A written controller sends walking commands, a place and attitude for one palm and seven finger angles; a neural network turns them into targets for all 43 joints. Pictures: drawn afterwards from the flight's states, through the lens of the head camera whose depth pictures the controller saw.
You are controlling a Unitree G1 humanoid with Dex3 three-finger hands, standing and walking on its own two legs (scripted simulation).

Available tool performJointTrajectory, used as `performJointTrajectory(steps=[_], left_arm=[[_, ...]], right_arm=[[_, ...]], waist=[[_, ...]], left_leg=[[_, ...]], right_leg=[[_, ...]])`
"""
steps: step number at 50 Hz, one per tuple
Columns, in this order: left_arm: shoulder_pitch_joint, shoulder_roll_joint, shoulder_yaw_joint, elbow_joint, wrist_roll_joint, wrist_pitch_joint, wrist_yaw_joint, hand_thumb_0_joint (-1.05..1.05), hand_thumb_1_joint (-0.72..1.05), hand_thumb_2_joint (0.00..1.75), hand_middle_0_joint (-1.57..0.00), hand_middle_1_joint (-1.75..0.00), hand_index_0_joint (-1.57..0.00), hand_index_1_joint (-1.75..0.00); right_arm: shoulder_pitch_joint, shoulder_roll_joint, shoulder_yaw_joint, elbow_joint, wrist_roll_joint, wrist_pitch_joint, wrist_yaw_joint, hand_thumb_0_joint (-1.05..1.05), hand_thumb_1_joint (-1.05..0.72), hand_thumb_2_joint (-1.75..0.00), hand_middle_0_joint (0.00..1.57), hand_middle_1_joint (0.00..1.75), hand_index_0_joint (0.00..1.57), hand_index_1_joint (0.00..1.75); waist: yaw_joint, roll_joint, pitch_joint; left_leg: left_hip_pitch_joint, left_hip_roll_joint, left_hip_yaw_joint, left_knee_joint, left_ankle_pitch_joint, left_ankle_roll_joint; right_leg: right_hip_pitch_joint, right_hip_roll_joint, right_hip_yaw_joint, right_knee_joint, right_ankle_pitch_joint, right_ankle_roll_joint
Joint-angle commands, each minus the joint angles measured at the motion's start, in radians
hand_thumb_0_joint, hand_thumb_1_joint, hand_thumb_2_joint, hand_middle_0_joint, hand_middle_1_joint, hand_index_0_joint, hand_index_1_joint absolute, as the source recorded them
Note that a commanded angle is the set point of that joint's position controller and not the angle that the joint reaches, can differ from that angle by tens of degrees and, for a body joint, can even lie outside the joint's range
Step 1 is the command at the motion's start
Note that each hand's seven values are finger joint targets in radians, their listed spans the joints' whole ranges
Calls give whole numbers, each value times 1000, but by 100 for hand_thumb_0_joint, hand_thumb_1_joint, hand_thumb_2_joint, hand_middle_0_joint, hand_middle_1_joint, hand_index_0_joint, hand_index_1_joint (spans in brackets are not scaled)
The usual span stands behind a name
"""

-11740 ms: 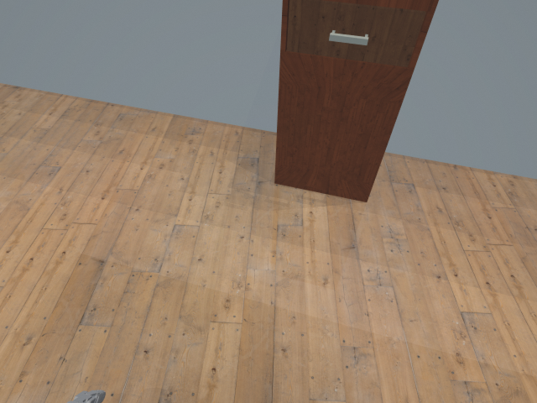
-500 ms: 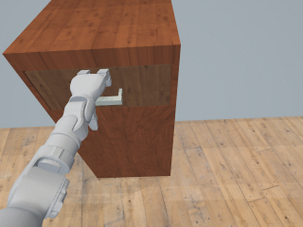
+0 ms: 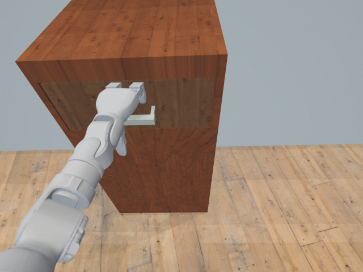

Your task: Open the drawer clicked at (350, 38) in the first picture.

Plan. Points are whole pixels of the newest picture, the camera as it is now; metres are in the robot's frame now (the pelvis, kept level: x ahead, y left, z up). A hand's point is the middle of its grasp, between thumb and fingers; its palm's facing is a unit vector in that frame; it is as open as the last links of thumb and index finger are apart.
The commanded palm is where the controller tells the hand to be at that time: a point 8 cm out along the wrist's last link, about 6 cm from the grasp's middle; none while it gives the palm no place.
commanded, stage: move the hooked fingers above the handle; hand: left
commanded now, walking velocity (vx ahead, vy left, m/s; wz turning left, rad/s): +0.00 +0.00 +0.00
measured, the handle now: (132, 114) +0.51 +0.15 +0.05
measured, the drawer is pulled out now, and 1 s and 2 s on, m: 0.00 0.00 0.00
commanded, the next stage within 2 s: none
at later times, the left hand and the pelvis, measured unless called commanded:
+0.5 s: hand (129, 119) +0.45 +0.14 +0.10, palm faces +0.01 -0.04 -1.00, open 13.9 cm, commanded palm +0.43 +0.16 +0.17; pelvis +0.00 +0.00 +0.00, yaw +0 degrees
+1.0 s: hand (130, 113) +0.46 +0.14 +0.10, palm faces +0.06 -0.02 -1.00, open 13.9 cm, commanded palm +0.44 +0.15 +0.17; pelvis +0.00 -0.01 +0.00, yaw -1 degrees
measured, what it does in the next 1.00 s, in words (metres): stands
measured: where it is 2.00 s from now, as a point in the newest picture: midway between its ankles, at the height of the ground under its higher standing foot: outside the picture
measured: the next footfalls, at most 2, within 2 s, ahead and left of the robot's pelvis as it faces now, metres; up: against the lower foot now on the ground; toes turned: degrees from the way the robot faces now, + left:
none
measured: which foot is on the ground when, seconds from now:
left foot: down 0.00-1.00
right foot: down 0.00-1.00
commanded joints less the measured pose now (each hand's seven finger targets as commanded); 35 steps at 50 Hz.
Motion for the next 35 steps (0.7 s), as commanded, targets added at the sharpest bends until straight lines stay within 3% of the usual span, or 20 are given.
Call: performJointTrajectory(steps=[1,3,6,7,9,10,11,14,16,19,22,24,27,29,32,35], left_arm=[[-546,210,125,-197,15,-6,91,0,-50,30,-30,-120,-30,-120],[-579,244,146,-189,29,12,117,0,-50,30,-30,-120,-30,-120],[-568,189,110,-157,32,53,128,0,-50,30,-30,-120,-30,-120],[-556,209,130,-137,29,68,122,0,-50,30,-30,-120,-30,-120],[-514,194,112,-84,21,94,93,0,-50,30,-30,-120,-30,-120],[-510,149,73,-73,13,102,74,0,-50,30,-30,-120,-30,-120],[-501,171,90,-77,12,103,57,0,-50,30,-30,-120,-30,-120],[-487,119,40,-170,5,63,7,0,-50,30,-30,-120,-30,-120],[-447,134,56,-181,2,37,-4,0,-50,30,-30,-120,-30,-120],[-495,146,65,-202,6,1,17,0,-50,30,-30,-120,-30,-120],[-579,172,92,-222,17,-5,77,0,-50,30,-30,-120,-30,-120],[-593,250,153,-215,30,5,115,0,-50,30,-30,-120,-30,-120],[-598,222,133,-144,42,56,145,0,-50,30,-30,-120,-30,-120],[-575,201,113,-91,33,94,129,0,-50,30,-30,-120,-30,-120],[-543,156,69,-45,18,127,71,0,-50,30,-30,-120,-30,-120],[-532,91,10,-79,4,95,4,0,-50,30,-30,-120,-30,-120]], right_arm=[[-21,-124,-36,-89,-6,-31,-1,0,-90,-90,20,30,20,30],[-24,-128,-34,-81,-9,-30,-1,0,-90,-90,20,30,20,30],[-27,-120,-36,-77,-7,-30,5,0,-90,-90,20,30,20,30],[-28,-125,-36,-75,-8,-28,5,0,-90,-90,20,30,20,30],[-34,-132,-30,-82,-3,-19,2,0,-90,-90,20,30,20,30],[-38,-132,-29,-87,0,-17,0,0,-90,-90,20,30,20,30],[-33,-137,-30,-87,0,-16,-2,0,-90,-90,20,30,20,30],[-36,-132,-35,-114,-3,-14,-1,0,-90,-90,20,30,20,30],[-36,-131,-34,-116,-3,-11,-3,0,-90,-90,20,30,20,30],[-35,-124,-32,-110,0,-15,-5,0,-90,-90,20,30,20,30],[-24,-120,-36,-94,-5,-26,-2,0,-90,-90,20,30,20,30],[-28,-123,-35,-89,-7,-29,-3,0,-90,-90,20,30,20,30],[-34,-121,-31,-72,-8,-31,-1,0,-90,-90,20,30,20,30],[-39,-127,-29,-74,-3,-26,-1,0,-90,-90,20,30,20,30],[-40,-135,-28,-83,2,-18,-8,0,-90,-90,20,30,20,30],[-36,-134,-30,-99,2,-15,-12,0,-90,-90,20,30,20,30]], waist=[[-13,-56,-324],[-11,-49,-355],[-12,-36,-379],[-10,-50,-372],[-14,-97,-346],[-23,-113,-315],[-19,-121,-315],[-14,-85,-353],[-10,-86,-321],[-16,-81,-288],[-20,-50,-318],[-3,-28,-375],[-14,-36,-364],[-20,-66,-354],[-35,-111,-317],[-45,-104,-303]], left_leg=[[176,9,21,-2,381,24],[167,7,21,-1,399,20],[189,11,24,5,442,19],[185,14,26,2,442,19],[158,12,30,-8,421,23],[153,12,33,-11,402,26],[153,14,34,-15,396,28],[192,12,26,-6,446,29],[186,10,26,-3,427,29],[173,12,19,-6,386,26],[188,14,14,0,388,21],[178,8,17,4,399,19],[168,11,26,1,397,18],[156,11,30,-7,387,21],[144,9,35,-13,362,28],[161,7,32,-9,365,32]], right_leg=[[94,-19,-10,-45,396,6],[119,-20,-9,-37,409,3],[118,-16,-14,-30,439,3],[125,-17,-15,-32,446,4],[142,-21,-17,-40,454,9],[128,-22,-16,-50,447,12],[134,-24,-14,-54,447,14],[145,-26,-11,-46,474,10],[131,-24,-8,-50,463,10],[96,-21,-11,-52,402,6],[75,-17,-14,-43,377,2],[115,-17,-7,-32,394,0],[112,-16,-10,-35,404,2],[124,-19,-12,-41,412,6],[127,-25,-8,-56,430,16],[115,-28,-6,-61,441,16]])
